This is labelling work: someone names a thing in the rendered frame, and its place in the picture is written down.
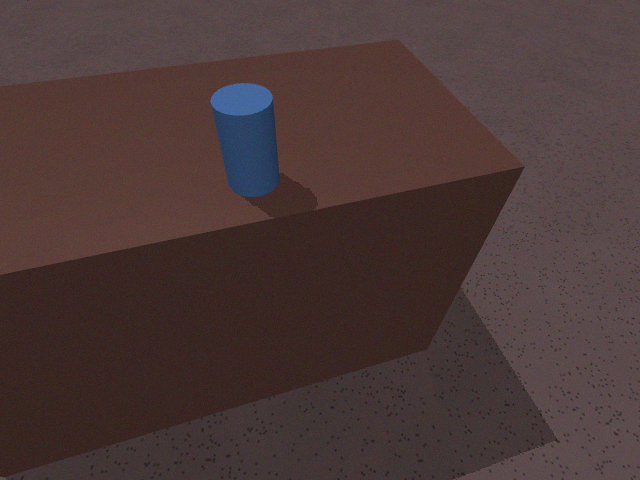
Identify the can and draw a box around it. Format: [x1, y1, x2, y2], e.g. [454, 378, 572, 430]
[210, 83, 279, 197]

